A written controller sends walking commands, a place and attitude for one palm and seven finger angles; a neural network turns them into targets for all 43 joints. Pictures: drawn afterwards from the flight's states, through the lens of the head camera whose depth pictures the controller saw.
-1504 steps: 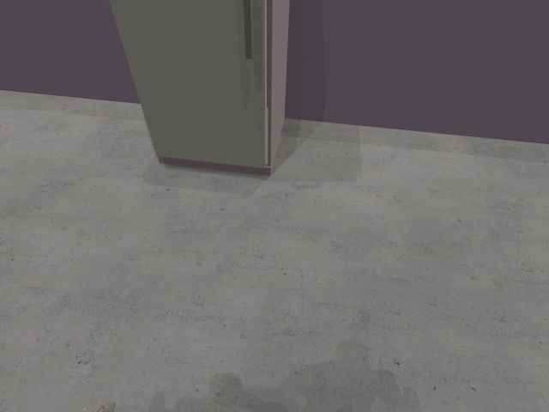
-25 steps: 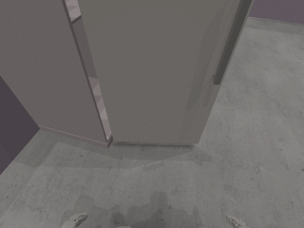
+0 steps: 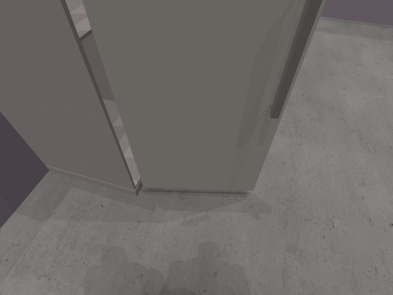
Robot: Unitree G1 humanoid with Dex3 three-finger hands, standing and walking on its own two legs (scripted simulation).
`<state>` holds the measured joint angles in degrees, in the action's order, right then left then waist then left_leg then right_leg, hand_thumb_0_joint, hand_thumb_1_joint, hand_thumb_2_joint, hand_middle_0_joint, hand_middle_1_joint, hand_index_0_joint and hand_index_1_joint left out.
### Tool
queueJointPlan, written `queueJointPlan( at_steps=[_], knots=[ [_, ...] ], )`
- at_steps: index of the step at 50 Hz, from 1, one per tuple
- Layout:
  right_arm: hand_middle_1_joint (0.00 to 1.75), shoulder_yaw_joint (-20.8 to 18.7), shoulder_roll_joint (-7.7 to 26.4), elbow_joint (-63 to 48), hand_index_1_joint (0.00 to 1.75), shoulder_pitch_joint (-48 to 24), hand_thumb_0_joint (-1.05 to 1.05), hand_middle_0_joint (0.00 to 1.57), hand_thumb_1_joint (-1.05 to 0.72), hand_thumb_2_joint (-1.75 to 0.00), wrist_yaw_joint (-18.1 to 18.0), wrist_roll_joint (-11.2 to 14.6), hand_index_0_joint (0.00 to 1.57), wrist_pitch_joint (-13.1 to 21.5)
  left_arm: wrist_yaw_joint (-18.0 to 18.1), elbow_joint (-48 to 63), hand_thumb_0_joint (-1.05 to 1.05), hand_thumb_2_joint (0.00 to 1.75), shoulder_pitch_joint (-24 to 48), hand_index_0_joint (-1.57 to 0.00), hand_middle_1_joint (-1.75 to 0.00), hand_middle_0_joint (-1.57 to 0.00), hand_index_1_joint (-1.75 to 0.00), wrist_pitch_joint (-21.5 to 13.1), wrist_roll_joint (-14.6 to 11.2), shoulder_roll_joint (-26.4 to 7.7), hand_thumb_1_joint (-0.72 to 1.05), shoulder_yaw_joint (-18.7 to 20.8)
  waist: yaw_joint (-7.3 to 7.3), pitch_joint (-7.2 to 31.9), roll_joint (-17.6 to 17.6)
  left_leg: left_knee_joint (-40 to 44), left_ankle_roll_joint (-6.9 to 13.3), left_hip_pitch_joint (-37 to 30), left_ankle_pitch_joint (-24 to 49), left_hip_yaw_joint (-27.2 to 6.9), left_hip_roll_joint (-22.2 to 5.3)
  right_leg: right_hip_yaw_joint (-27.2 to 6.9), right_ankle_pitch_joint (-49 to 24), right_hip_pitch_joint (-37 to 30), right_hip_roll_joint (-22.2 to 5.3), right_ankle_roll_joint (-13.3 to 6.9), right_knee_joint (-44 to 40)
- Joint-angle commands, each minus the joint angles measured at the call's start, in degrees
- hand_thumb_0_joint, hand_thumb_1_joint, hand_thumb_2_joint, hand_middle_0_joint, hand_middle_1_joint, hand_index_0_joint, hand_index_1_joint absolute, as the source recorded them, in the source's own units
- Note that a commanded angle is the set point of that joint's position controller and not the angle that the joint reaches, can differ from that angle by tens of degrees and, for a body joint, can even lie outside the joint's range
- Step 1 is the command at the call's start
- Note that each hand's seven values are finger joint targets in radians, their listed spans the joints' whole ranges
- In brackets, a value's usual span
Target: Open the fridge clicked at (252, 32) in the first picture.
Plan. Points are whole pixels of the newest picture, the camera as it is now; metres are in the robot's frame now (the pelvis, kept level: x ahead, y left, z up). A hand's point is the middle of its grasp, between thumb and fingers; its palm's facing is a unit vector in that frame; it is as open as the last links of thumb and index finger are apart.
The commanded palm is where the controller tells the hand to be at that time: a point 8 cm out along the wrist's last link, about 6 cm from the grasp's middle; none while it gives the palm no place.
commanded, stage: let the arm hang, fingers relaxed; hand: right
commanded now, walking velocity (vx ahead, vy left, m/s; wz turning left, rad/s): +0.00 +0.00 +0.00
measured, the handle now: (292, 52) +0.71 -0.22 +0.14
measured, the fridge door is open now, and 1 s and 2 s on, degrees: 75 75 75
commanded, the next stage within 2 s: look to check the result in 0.36 s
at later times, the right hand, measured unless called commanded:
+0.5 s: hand out of the picture +0.04 -0.20 -0.18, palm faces -0.03 +0.98 -0.19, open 7.3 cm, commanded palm none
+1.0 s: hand out of the picture +0.02 -0.19 -0.19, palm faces -0.03 +0.99 -0.16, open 7.3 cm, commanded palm none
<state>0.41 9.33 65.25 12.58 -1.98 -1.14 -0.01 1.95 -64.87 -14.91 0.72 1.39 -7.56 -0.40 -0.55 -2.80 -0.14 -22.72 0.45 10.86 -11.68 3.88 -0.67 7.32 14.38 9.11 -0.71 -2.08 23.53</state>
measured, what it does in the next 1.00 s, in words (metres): stands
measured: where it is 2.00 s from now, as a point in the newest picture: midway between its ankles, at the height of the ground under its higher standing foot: outside the picture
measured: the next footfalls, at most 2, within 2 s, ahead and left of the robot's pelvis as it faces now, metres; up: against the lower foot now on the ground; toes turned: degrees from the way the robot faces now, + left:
none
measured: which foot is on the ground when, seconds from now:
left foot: down 0.00-1.00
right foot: down 0.00-1.00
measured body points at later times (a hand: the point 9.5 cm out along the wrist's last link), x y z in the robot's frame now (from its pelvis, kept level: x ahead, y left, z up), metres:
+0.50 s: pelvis +0.02 -0.02 +0.00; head +0.04 -0.03 +0.45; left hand +0.00 +0.20 -0.16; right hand +0.04 -0.25 -0.17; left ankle +0.00 +0.11 -0.74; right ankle -0.02 -0.09 -0.74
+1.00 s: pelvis +0.02 -0.03 +0.00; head +0.04 -0.04 +0.45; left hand +0.00 +0.18 -0.16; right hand +0.02 -0.24 -0.17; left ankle +0.00 +0.11 -0.74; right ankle -0.02 -0.09 -0.74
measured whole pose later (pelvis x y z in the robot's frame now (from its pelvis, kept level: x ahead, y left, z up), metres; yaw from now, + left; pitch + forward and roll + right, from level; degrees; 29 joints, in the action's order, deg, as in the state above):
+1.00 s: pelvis +0.02 -0.03 +0.00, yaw +1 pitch -1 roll +0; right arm 0.2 8.3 66.8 13.8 -2.2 -1.3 -0.4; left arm 2.2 -65.9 -15.1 -0.2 0.9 -6.8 0.1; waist -0.6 -3.9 -1.0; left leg -23.7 -2.2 9.3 -13.6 1.8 -2.8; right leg 9.1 16.2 6.2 1.6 -4.4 22.7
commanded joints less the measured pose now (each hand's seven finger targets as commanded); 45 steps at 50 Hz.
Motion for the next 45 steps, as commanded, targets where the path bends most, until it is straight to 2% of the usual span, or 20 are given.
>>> queueJointPlan(
  at_steps=[1,4,7,13,26,29,31,34,36,45],
  knots=[
    [0.3,-1.1,4.9,-1.7,0.3,2.6,0.0,0.2,-0.9,-0.9,-0.2,0.2,0.2,0.7,0.4,0.9,0.0,0.9,-3.5,-0.2,-0.3,-0.2,-0.3,-1.2,0.0,-6.2,0.9,1.4,0.19,0.7,-0.1,2.4,1.4,-0.5,8.6,-5.8,-5.4,-7.0,-11.4,-0.2,-7.3,-0.7,-4.9],
    [0.3,-1.1,4.6,-1.7,0.3,2.3,0.0,0.2,-0.9,-0.9,-0.2,0.3,0.2,0.7,0.5,0.5,0.0,0.9,-3.4,-0.2,-0.3,-0.2,-0.3,-1.3,0.2,-5.8,0.9,1.3,0.2,0.4,1.3,1.8,1.3,-0.4,9.2,-5.6,-5.4,-6.7,-13.2,-0.8,-7.4,-0.8,-5.2],
    [0.3,-1.3,4.9,-1.8,0.3,2.1,0.0,0.2,-0.9,-0.9,-0.2,0.2,0.2,0.7,0.5,0.4,0.0,0.9,-3.4,-0.2,-0.3,-0.2,-0.3,-1.4,0.1,-5.9,0.9,1.4,0.22,1.1,1.2,1.1,1.1,-0.8,10.7,-5.2,-5.5,-6.4,-16.5,-2.1,-7.4,-0.8,-4.8],
    [0.3,-1.2,4.7,-2.0,0.3,1.5,0.0,0.2,-0.9,-0.9,-0.2,0.2,0.2,0.4,0.5,0.3,0.0,0.9,-3.4,-0.2,-0.3,-0.2,-0.3,-1.2,0.1,-6.0,0.9,1.5,0.13,-0.9,1.2,1.5,0.9,-0.1,8.0,-5.3,-5.1,-6.6,-13.8,-1.3,-7.4,-0.8,-5.9],
    [0.3,-1.1,4.4,-1.4,0.3,3.1,0.0,0.2,-0.9,-0.9,-0.3,0.1,0.2,0.6,0.6,0.1,0.0,0.9,-4.1,-0.2,-0.3,-0.2,-0.3,-1.3,-0.2,-6.1,0.9,1.7,-0.12,0.4,-0.2,1.5,0.8,-0.5,10.2,-5.5,-5.4,-6.2,-16.4,-3.9,-7.1,-1.2,-5.0],
    [0.3,-1.0,4.0,-1.1,0.3,3.2,0.0,0.2,-0.9,-0.9,-0.3,0.2,0.2,0.4,0.7,-0.1,0.0,0.9,-4.2,-0.2,-0.3,-0.2,-0.3,-1.4,-0.1,-5.7,0.9,1.5,-0.19,-0.4,0.6,1.4,0.7,-0.2,9.2,-5.3,-5.4,-6.3,-15.8,-3.6,-7.1,-1.2,-5.5],
    [0.3,-1.1,4.1,-0.9,0.3,3.7,0.0,0.2,-0.9,-0.9,-0.3,0.2,0.2,0.5,0.8,0.0,0.0,0.9,-4.5,-0.2,-0.3,-0.2,-0.3,-1.4,-0.3,-5.9,0.9,1.7,-0.19,0.7,0.5,1.1,0.7,-0.6,10.2,-5.2,-5.4,-6.2,-17.6,-4.4,-7.1,-1.2,-4.9],
    [0.3,-0.9,3.6,-0.6,0.3,3.8,0.0,0.2,-0.9,-0.9,-0.3,0.2,0.2,0.4,0.8,-0.2,0.0,0.9,-4.4,-0.2,-0.3,-0.2,-0.3,-1.3,-0.2,-5.5,0.9,1.6,-0.29,-1.0,1.1,1.6,0.7,0.1,8.9,-5.2,-5.4,-6.3,-15.8,-3.6,-7.0,-1.2,-5.3],
    [0.3,-1.0,3.7,-0.6,0.3,4.2,0.0,0.2,-0.9,-0.9,-0.3,0.1,0.2,0.5,0.8,-0.1,0.0,0.9,-4.6,-0.2,-0.3,-0.2,-0.3,-1.4,-0.3,-5.7,0.9,1.7,-0.25,-0.2,0.2,1.4,0.7,-0.3,9.9,-5.1,-5.4,-6.3,-16.8,-4.2,-7.0,-1.3,-5.0],
    [0.3,-0.9,3.0,-0.1,0.3,4.3,0.0,0.2,-0.9,-0.9,-0.2,0.1,0.2,0.1,0.9,-0.2,0.0,0.9,-4.6,-0.2,-0.3,-0.2,-0.3,-1.3,-0.2,-5.4,0.9,1.6,-0.15,-1.9,1.5,1.4,0.4,0.7,6.3,-4.9,-5.2,-6.7,-13.3,-3.0,-7.2,-1.4,-6.4]
  ],
)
